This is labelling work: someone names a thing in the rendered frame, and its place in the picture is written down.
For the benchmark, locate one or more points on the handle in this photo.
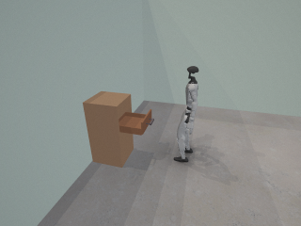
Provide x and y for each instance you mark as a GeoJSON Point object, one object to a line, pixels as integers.
{"type": "Point", "coordinates": [152, 120]}

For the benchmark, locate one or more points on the left robot hand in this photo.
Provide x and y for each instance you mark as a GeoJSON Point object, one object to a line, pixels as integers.
{"type": "Point", "coordinates": [190, 126]}

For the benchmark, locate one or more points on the cabinet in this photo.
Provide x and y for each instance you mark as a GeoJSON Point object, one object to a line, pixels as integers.
{"type": "Point", "coordinates": [108, 144]}

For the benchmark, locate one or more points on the left robot forearm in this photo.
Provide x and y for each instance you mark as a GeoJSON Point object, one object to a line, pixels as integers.
{"type": "Point", "coordinates": [193, 112]}

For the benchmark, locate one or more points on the robot torso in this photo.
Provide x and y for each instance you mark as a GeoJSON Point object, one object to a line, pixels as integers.
{"type": "Point", "coordinates": [189, 99]}

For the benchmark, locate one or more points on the right robot thigh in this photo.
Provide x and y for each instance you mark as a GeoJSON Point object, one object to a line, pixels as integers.
{"type": "Point", "coordinates": [183, 114]}

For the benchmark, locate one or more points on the robot left upper arm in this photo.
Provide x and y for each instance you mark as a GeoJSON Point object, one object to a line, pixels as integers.
{"type": "Point", "coordinates": [192, 90]}

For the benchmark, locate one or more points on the drawer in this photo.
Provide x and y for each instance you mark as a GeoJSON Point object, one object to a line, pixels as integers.
{"type": "Point", "coordinates": [134, 123]}

